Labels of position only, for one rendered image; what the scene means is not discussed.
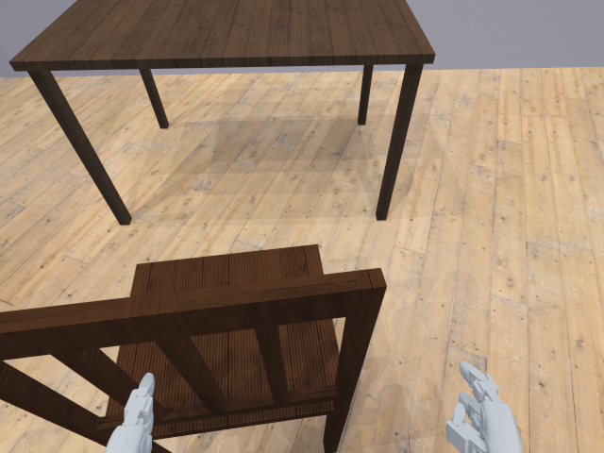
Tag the robot right hand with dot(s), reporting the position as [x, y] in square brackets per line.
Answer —
[493, 427]

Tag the robot left hand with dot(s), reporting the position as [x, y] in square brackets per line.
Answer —
[133, 436]

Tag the chair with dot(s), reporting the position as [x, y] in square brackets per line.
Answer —
[233, 341]

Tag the table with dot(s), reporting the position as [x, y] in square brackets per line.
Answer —
[173, 34]

